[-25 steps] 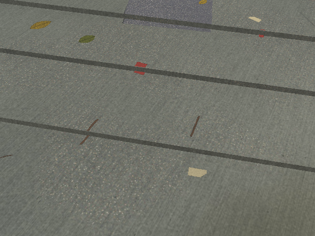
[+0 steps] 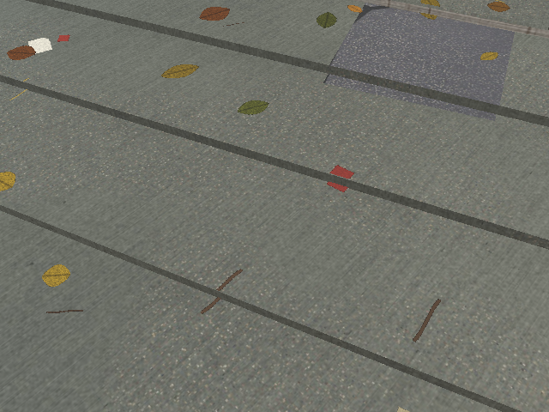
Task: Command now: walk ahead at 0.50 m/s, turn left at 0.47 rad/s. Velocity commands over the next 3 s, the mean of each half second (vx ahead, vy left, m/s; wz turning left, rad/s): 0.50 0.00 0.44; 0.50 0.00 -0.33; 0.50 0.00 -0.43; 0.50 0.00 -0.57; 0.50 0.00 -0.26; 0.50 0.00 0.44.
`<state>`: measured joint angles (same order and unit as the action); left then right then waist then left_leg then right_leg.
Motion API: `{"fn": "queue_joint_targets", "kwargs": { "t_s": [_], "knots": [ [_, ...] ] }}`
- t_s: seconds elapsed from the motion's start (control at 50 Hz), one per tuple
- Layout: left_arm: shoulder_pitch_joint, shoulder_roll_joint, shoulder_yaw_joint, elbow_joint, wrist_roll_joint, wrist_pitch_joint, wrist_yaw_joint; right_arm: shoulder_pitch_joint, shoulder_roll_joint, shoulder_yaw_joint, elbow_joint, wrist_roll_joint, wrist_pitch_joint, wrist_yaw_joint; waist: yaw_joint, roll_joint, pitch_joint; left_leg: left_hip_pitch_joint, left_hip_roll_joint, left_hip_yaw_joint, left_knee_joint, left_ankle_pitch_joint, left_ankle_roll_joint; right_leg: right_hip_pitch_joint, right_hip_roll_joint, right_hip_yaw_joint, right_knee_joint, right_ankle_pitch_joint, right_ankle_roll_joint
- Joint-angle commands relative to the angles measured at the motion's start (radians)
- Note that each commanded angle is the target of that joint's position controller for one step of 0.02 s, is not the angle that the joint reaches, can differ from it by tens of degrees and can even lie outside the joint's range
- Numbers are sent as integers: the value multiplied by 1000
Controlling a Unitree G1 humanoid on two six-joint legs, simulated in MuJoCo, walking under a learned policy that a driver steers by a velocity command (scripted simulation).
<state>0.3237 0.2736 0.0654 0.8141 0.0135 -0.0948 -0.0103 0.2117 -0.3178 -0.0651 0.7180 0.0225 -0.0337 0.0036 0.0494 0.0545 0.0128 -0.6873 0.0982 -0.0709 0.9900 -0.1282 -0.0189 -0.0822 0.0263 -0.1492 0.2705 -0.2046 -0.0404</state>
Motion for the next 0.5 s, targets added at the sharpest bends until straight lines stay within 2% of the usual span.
{"fn": "queue_joint_targets", "kwargs": {
  "t_s": [0.02, 0.1, 0.14, 0.16, 0.2, 0.22, 0.24, 0.26, 0.28, 0.3, 0.32, 0.34, 0.36, 0.38, 0.42, 0.46, 0.5],
  "knots": [
    [-93, 143, 32, -68, -3, -19, 11, -28, -10, 4, -70, -2, -10, 17, -25, -103, 41, 9, 23, 0, -152, 156, 7, -32, -266, 79, -150, 269, -139],
    [-23, 181, 44, -31, -18, 1, 17, -162, -1, 12, -131, 0, -11, 43, 25, -83, 84, -9, 11, 57, -301, 164, 40, 73, -300, 23, -135, 276, -121],
    [-4, 195, 49, -17, -29, 17, 18, -198, -11, 8, -160, 1, -10, 55, 27, -88, 90, -17, -3, 85, -341, 101, 66, 145, -318, 1, -93, 347, -104],
    [-5, 205, 52, -15, -32, 25, 19, -198, -21, 4, -170, 0, -9, 59, 16, -98, 80, 10, -22, 108, -356, 55, 83, 169, -321, -16, -50, 458, -94],
    [-14, 237, 61, -19, -37, 39, 27, -130, -59, -18, -172, -4, -3, 61, -38, -140, 8, 148, -94, 169, -354, -52, 123, 195, -315, -47, 114, 801, -71],
    [-26, 244, 62, -23, -40, 48, 31, -12, -96, -41, -146, -2, 0, 56, -109, -137, -59, 305, -141, 191, -386, -57, 153, 165, -294, -70, 284, 897, -53],
    [-25, 223, 52, -29, -37, 48, 37, 155, -155, -75, -102, 0, 6, 41, -194, -103, -146, 577, -165, 158, -438, -3, 192, 22, -254, -88, 523, 805, -16],
    [49, 112, 16, -76, 4, 33, 30, 224, -275, -105, -88, 3, 12, 20, -152, 138, -239, 956, 82, -261, -444, -14, 322, -395, -141, -79, 900, 124, 46],
    [35, 84, -6, -105, -1, -6, 16, 209, -275, -92, -127, 4, -3, 25, -128, 169, -398, 1105, 242, -764, -638, -201, 465, -630, 19, 152, 1119, -399, 69],
    [-96, 174, 18, -132, -44, -31, 3, 200, -195, -67, -123, -6, -16, 32, -180, 52, -319, 1058, 223, -672, -696, -209, 398, -736, -39, 247, 1145, -326, 48],
    [-140, 164, 12, -152, -56, -44, 0, 161, -166, -58, -117, -9, -25, 31, -153, 27, -195, 921, 187, -534, -698, -148, 361, -751, -78, 234, 1080, -238, 29],
    [-133, 152, 10, -140, -34, -47, 8, 93, -138, -49, -124, -7, -27, 29, -101, -42, -120, 768, 143, -423, -700, -44, 328, -697, -118, 232, 988, -174, 31],
    [-108, 161, 17, -124, -17, -38, 12, 37, -99, -36, -137, -15, -29, 25, -60, -28, -89, 654, 112, -334, -715, 61, 309, -618, -151, 233, 915, -127, 38],
    [-75, 157, 18, -108, -15, -23, 8, 5, -77, -27, -147, -26, -30, 21, -34, -5, -83, 583, 95, -287, -738, 123, 302, -555, -168, 228, 890, -95, 46],
    [-38, 126, 12, -81, -11, 2, 7, 4, -78, -24, -126, -27, -43, 17, -21, -2, -82, 514, 84, -200, -770, 254, 308, -512, -170, 198, 842, -47, 74],
    [-86, 105, 4, -91, -13, 15, 11, 30, -98, -27, -97, -27, -53, 11, -36, 2, -46, 491, 76, -125, -800, 294, 297, -546, -176, 191, 757, 44, 93],
    [-146, 93, -3, -102, -17, 17, 9, 49, -99, -24, -74, -28, -55, 4, -62, 4, -21, 508, 58, -63, -817, 266, 267, -571, -177, 190, 638, 173, 93]
  ]
}}
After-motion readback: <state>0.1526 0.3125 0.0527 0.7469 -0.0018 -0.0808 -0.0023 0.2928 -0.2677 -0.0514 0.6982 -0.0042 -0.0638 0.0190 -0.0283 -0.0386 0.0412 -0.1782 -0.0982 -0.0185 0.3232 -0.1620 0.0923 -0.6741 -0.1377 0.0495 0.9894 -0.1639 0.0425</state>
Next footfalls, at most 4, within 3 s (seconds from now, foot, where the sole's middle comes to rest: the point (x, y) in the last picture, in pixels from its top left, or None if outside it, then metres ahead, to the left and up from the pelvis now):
0.24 left None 0.29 0.16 -0.78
0.68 right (316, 356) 0.63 -0.02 -0.76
1.20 left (226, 289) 0.81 0.22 -0.74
1.60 right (300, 302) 0.78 0.02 -0.75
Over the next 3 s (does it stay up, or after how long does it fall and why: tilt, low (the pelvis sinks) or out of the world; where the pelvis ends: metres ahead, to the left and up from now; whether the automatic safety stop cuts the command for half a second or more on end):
stays up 1.34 -0.21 0.06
